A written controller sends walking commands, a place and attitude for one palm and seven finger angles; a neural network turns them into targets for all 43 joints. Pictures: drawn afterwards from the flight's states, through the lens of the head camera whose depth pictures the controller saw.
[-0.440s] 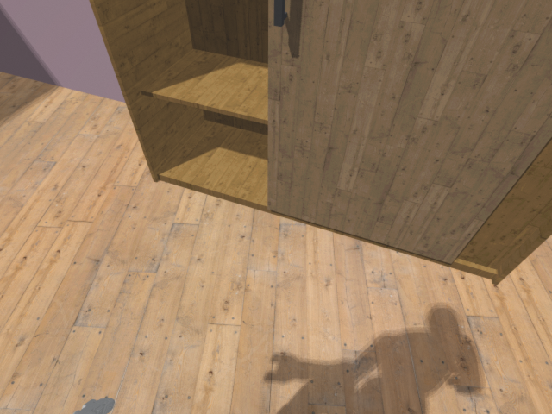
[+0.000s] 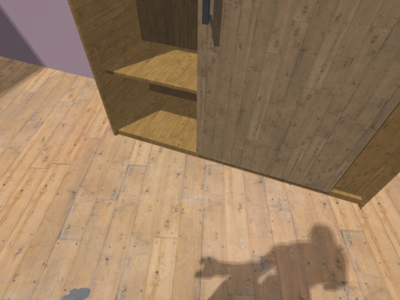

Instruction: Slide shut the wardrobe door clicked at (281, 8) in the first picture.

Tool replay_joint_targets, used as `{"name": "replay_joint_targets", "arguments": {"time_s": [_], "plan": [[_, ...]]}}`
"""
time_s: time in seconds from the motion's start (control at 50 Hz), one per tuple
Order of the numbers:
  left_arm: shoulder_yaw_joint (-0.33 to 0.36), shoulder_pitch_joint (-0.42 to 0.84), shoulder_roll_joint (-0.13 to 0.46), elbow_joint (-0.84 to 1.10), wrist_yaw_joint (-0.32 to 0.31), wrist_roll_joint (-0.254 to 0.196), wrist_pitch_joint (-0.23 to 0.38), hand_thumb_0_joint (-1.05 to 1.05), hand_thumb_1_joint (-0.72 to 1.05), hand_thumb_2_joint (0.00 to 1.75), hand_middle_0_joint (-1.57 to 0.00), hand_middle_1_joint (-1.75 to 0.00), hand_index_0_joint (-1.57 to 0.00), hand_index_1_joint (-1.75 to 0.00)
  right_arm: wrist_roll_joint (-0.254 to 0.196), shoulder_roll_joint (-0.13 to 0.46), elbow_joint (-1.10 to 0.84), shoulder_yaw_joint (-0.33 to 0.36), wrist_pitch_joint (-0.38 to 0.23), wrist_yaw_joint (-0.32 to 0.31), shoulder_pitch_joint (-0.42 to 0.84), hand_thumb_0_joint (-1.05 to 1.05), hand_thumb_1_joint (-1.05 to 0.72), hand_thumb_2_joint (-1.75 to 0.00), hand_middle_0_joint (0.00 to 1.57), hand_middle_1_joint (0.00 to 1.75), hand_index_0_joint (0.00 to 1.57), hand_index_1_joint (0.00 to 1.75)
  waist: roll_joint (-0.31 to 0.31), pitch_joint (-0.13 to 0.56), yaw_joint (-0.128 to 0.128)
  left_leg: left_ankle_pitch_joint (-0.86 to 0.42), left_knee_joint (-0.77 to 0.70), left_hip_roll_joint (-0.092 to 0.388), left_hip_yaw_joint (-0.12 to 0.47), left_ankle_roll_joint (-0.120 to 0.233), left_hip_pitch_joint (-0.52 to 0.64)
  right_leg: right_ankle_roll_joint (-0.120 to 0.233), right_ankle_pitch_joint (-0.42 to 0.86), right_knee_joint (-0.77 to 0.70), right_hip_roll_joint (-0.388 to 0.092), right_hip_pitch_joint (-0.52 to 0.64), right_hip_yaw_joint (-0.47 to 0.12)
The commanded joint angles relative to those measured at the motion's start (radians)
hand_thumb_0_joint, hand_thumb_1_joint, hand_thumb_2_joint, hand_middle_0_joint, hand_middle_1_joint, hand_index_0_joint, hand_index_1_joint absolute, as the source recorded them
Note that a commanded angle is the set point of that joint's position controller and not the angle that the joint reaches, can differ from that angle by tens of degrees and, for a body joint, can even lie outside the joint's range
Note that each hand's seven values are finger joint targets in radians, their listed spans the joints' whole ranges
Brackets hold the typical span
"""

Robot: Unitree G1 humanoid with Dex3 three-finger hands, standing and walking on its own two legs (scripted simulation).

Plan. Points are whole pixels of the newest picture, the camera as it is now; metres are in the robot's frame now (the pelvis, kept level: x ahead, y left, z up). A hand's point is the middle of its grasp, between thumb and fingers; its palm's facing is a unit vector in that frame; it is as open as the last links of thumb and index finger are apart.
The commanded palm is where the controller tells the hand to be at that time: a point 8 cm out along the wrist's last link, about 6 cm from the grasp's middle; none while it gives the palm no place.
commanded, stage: stand and wait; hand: right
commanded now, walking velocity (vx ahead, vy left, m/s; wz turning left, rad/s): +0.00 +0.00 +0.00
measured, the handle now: out of the picture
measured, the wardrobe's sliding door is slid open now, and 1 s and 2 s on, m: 0.62 0.62 0.62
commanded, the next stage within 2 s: look at it before walking up in 0.38 s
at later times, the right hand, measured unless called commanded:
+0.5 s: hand out of the picture +0.07 -0.24 -0.15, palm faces -0.04 +0.94 -0.34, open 7.4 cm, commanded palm none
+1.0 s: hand out of the picture +0.05 -0.24 -0.15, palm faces -0.04 +0.94 -0.33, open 7.4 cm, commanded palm none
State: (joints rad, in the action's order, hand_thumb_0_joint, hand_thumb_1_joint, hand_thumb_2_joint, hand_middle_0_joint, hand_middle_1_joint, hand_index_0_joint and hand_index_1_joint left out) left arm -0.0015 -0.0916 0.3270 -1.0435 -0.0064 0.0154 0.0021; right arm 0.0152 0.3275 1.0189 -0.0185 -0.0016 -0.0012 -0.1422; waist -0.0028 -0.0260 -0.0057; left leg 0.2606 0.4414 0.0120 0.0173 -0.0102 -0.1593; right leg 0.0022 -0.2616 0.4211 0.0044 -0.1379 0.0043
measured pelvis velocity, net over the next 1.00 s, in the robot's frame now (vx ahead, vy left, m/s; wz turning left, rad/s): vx -0.02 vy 0.01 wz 0.01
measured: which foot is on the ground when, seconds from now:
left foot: down 0.00-1.00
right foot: down 0.00-1.00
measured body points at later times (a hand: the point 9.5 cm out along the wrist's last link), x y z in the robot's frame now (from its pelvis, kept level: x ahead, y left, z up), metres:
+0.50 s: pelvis -0.01 +0.01 +0.00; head -0.02 +0.01 +0.45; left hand +0.06 +0.30 -0.13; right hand +0.07 -0.29 -0.12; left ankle -0.01 +0.13 -0.74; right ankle -0.02 -0.12 -0.74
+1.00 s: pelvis -0.02 +0.01 +0.00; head -0.02 +0.01 +0.45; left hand +0.05 +0.30 -0.13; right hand +0.05 -0.29 -0.13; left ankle -0.01 +0.13 -0.74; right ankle -0.02 -0.12 -0.74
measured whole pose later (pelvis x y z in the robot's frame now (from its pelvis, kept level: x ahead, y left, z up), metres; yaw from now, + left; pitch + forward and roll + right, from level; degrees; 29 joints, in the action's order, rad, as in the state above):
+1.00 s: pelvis -0.02 +0.01 +0.00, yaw +0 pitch -2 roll +0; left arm -0.01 -0.13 0.33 -1.12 0.00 0.01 0.01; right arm 0.01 0.34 1.08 -0.01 -0.01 0.00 -0.16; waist 0.00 -0.03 0.00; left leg 0.19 0.36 0.00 0.02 0.00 -0.15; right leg -0.01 -0.20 0.36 -0.01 -0.13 0.01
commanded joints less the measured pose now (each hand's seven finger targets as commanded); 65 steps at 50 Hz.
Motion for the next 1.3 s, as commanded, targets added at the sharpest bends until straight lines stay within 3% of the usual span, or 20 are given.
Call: {"name": "replay_joint_targets", "arguments": {"time_s": [0.0,0.8,1.1,1.12,1.18,1.24,1.28], "plan": [[0.043,0.048,0.201,0.059,-0.011,-0.005,0.028,0.00,0.90,0.90,-0.20,-0.30,-0.20,-0.30,-0.005,0.215,-0.057,0.053,-0.024,-0.015,0.044,0.00,-0.90,-0.90,0.20,0.30,0.20,0.30,-0.009,0.074,0.006,-0.253,-0.071,0.105,0.091,0.045,0.019,0.028,0.231,-0.061,-0.109,0.018,-0.083],[0.035,0.010,0.212,-0.006,-0.008,-0.008,0.032,0.00,0.90,0.90,-0.20,-0.30,-0.20,-0.30,-0.004,0.214,-0.005,0.049,-0.026,-0.011,0.036,0.00,-0.90,-0.90,0.20,0.30,0.20,0.30,-0.003,0.033,0.006,-0.130,-0.146,0.096,0.108,0.037,-0.004,0.021,0.140,-0.127,-0.120,0.010,-0.099],[0.036,0.005,0.216,-0.013,-0.010,-0.009,0.034,0.00,0.90,0.90,-0.20,-0.30,-0.20,-0.30,-0.004,0.216,0.004,0.048,-0.027,-0.012,0.022,0.00,-0.90,-0.90,0.20,0.30,0.20,0.30,0.002,0.046,0.007,-0.193,-0.137,0.096,0.110,0.039,0.002,0.021,0.179,-0.123,-0.128,0.032,-0.092],[0.038,-0.002,0.211,-0.012,-0.013,-0.008,0.033,0.00,0.90,0.90,-0.20,-0.30,-0.20,-0.30,-0.004,0.212,-0.001,0.050,-0.022,-0.011,0.022,0.00,-0.90,-0.90,0.20,0.30,0.20,0.30,0.002,0.041,0.007,-0.212,-0.125,0.094,0.113,0.040,-0.012,0.020,0.181,-0.109,-0.132,0.036,-0.080],[0.027,-0.065,0.099,-0.004,-0.019,-0.006,0.011,0.00,0.90,0.90,-0.20,-0.30,-0.20,-0.30,-0.004,0.111,-0.009,0.039,0.011,-0.016,-0.039,0.00,-0.90,-0.90,0.20,0.30,0.20,0.30,-0.001,0.037,0.012,-0.267,-0.057,0.084,0.131,0.028,-0.068,0.003,0.179,-0.048,-0.139,0.033,-0.031],[0.048,-0.085,0.113,0.039,-0.025,-0.005,-0.003,0.00,0.90,0.90,-0.20,-0.30,-0.20,-0.30,0.003,0.108,-0.051,0.053,0.029,-0.012,-0.061,0.00,-0.90,-0.90,0.20,0.30,0.20,0.30,0.009,0.030,0.014,-0.252,0.022,0.053,0.138,0.028,-0.140,0.016,0.134,-0.021,-0.168,0.019,-0.030],[0.062,-0.078,0.126,0.070,-0.026,-0.003,-0.007,0.00,0.90,0.90,-0.20,-0.30,-0.20,-0.30,0.004,0.098,-0.081,0.060,0.037,-0.005,-0.065,0.00,-0.90,-0.90,0.20,0.30,0.20,0.30,0.055,0.011,0.010,-0.203,0.101,0.022,0.117,0.021,-0.192,0.040,0.090,-0.034,-0.209,-0.010,-0.054]]}}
